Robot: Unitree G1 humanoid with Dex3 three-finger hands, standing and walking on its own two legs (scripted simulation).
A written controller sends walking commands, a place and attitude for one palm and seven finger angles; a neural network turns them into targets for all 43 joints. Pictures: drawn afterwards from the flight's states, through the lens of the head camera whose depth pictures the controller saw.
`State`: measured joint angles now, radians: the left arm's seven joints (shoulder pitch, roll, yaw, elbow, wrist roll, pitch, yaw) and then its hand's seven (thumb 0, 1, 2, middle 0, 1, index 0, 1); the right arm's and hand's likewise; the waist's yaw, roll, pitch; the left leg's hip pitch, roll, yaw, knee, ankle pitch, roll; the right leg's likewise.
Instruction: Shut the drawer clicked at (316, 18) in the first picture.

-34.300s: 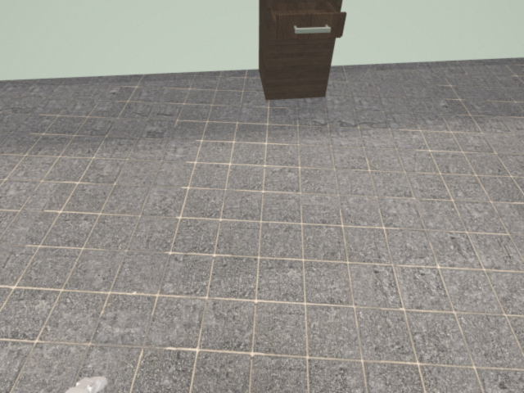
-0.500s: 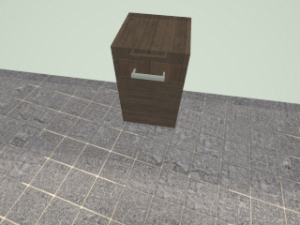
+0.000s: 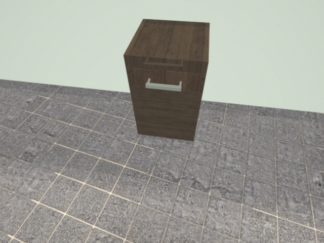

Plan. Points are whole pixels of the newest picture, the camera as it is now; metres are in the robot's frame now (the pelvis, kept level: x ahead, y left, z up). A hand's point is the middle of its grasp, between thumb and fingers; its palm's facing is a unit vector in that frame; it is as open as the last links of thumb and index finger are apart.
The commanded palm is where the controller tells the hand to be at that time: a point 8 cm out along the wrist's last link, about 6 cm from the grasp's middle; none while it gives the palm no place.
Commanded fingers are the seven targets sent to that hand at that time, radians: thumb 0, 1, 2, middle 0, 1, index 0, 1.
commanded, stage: let the arm hang, fingers relaxed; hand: left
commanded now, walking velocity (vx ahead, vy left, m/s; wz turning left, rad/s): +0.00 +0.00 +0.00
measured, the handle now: (164, 84) +0.92 +0.04 -0.22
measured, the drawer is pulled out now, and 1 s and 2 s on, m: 0.00 0.00 0.00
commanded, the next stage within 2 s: look to check the result in 0.32 s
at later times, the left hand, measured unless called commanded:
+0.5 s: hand out of the picture +0.01 +0.16 -0.17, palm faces +0.01 -0.98 -0.21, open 7.4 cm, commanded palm none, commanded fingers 0.00 0.90 0.90 -0.20 -0.30 -0.20 -0.30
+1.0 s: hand out of the picture +0.02 +0.15 -0.17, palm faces +0.02 -0.98 -0.21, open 7.4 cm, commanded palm none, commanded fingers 0.00 0.90 0.90 -0.20 -0.30 -0.20 -0.30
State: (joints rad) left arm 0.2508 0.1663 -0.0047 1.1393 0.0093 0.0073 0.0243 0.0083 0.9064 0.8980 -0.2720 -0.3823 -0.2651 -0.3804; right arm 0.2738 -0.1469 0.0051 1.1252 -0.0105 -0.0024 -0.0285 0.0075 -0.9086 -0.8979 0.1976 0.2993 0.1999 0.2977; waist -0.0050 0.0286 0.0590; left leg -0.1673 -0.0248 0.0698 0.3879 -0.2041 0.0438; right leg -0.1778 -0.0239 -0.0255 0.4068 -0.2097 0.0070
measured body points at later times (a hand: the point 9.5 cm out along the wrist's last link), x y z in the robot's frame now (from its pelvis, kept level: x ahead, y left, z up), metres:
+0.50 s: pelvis +0.01 -0.02 +0.00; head +0.03 -0.03 +0.45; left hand +0.01 +0.21 -0.15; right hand +0.00 -0.24 -0.16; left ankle +0.01 +0.09 -0.74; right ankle +0.01 -0.12 -0.74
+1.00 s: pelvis +0.01 -0.03 +0.00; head +0.03 -0.04 +0.45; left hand +0.02 +0.20 -0.15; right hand +0.01 -0.25 -0.16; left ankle +0.01 +0.09 -0.74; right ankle +0.01 -0.12 -0.74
